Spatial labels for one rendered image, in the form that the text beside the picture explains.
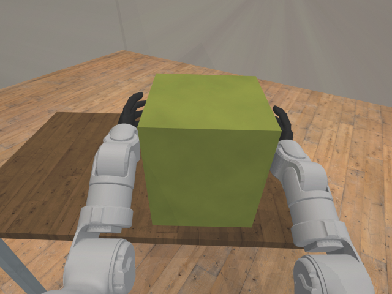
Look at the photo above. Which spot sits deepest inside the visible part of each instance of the robot left upper arm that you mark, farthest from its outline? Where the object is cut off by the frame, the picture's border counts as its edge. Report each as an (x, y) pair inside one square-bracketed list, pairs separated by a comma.
[(99, 266)]

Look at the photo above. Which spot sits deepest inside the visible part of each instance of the carton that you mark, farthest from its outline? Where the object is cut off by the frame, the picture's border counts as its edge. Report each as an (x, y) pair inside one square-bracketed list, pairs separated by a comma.
[(207, 144)]

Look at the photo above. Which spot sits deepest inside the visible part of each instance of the robot left forearm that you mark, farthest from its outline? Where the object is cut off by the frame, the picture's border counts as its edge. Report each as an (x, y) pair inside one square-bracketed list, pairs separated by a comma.
[(111, 184)]

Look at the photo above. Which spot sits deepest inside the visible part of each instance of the left robot hand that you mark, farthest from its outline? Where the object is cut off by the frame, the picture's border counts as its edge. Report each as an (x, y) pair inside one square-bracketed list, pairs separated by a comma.
[(129, 114)]

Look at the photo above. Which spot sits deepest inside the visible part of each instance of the right robot hand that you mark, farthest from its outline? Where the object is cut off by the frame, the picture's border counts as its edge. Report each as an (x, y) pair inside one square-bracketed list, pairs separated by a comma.
[(284, 124)]

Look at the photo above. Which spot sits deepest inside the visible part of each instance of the table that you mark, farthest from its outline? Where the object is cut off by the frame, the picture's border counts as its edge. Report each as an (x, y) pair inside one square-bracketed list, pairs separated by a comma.
[(44, 185)]

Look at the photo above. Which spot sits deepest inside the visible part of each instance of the robot right upper arm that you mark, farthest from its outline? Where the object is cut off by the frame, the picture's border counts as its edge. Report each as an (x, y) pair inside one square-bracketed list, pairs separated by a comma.
[(330, 274)]

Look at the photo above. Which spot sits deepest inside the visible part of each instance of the robot right forearm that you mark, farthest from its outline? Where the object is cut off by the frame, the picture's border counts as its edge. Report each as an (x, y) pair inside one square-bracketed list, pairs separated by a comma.
[(316, 226)]

